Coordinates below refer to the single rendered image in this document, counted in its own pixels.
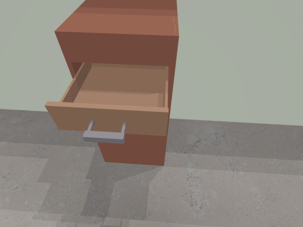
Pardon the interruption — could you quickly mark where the drawer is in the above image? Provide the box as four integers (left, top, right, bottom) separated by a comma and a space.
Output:
45, 62, 169, 136

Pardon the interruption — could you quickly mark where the handle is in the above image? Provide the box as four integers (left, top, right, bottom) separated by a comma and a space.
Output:
83, 120, 127, 144

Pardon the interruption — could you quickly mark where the cabinet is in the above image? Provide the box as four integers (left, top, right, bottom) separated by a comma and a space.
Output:
55, 0, 179, 166

